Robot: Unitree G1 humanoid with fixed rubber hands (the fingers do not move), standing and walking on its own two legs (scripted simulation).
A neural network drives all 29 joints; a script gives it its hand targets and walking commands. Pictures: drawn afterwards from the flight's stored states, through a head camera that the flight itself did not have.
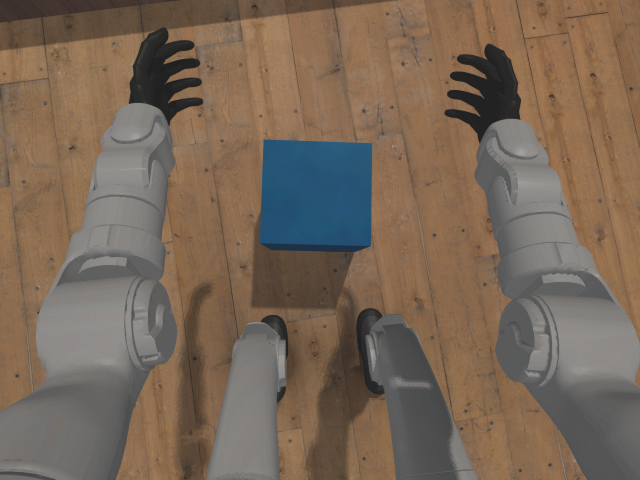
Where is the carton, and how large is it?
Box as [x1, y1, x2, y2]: [260, 139, 371, 251]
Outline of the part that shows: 264,139 260,243 271,249 355,251 369,246 371,201 371,143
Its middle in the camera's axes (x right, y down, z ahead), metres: -0.01 -0.08 +0.86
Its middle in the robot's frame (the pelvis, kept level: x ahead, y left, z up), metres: +0.48 +0.00 -0.51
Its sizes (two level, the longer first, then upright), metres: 0.210 0.200 0.250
